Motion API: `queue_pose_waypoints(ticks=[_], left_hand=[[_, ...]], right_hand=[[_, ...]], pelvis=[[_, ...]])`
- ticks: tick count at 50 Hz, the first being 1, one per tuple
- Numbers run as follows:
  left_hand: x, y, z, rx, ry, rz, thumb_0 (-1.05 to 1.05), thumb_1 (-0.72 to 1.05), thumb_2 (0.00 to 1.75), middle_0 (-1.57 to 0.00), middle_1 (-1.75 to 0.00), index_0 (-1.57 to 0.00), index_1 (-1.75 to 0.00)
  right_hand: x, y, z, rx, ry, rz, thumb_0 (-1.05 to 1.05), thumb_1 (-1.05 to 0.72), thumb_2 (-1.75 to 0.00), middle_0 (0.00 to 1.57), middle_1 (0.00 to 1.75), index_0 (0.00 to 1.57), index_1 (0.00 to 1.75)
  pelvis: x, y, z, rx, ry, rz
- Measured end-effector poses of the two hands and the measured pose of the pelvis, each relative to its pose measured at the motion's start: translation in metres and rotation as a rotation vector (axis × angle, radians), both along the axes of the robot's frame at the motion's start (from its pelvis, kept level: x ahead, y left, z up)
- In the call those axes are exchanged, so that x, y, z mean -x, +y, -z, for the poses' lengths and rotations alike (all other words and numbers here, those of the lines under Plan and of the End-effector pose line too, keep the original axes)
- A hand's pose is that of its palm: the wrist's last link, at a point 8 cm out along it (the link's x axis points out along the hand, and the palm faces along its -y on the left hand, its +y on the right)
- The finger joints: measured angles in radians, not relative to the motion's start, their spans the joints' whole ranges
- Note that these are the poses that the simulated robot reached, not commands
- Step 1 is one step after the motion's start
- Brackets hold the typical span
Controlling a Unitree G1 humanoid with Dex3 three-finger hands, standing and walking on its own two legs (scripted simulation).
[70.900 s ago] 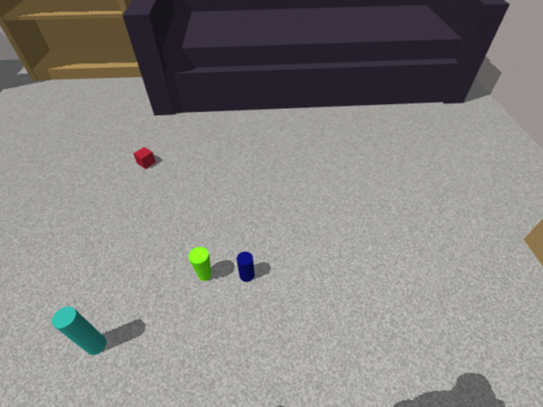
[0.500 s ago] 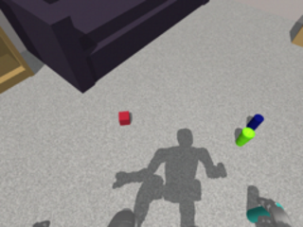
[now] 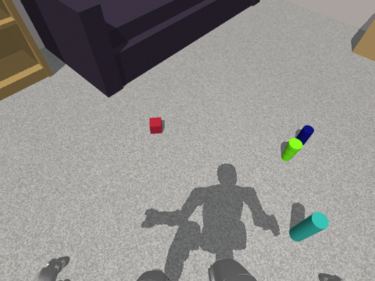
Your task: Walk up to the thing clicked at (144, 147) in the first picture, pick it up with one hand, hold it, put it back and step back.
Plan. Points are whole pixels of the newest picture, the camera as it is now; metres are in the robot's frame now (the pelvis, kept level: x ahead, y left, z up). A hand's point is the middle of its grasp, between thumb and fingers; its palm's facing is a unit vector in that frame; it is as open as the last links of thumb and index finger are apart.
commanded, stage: step back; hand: left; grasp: from above
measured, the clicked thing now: (155, 125) +1.05 +0.21 -0.73
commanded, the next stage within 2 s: stand in 1.24 s
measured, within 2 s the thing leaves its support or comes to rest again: neither
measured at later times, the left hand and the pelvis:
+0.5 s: hand out of the picture -0.04 +0.27 -0.14, palm faces +0.04 -0.91 -0.41, open 7.4 cm; pelvis -0.08 -0.01 +0.00, yaw +2 degrees
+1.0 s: hand out of the picture +0.06 +0.23 -0.14, palm faces +0.04 -0.93 -0.36, open 7.4 cm; pelvis -0.03 -0.02 +0.00, yaw +3 degrees
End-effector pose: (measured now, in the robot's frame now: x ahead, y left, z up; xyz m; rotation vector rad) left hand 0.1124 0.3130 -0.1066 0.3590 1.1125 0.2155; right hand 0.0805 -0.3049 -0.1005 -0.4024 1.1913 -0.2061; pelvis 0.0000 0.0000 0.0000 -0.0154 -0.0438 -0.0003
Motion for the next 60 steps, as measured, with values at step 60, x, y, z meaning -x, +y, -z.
queue_pose_waypoints(ticks=[60], left_hand=[[0.043, -0.023, -0.003, 0.051, -0.002, -0.054, 0.01, 0.9, 0.9, -0.21, -0.3, -0.2, -0.3]], right_hand=[[0.015, 0.002, 0.009, -0.066, 0.004, 0.008, 0.01, -0.9, -0.9, 0.2, 0.3, 0.21, 0.3]], pelvis=[[0.022, -0.011, -0.008, -0.018, 0.006, -0.039]])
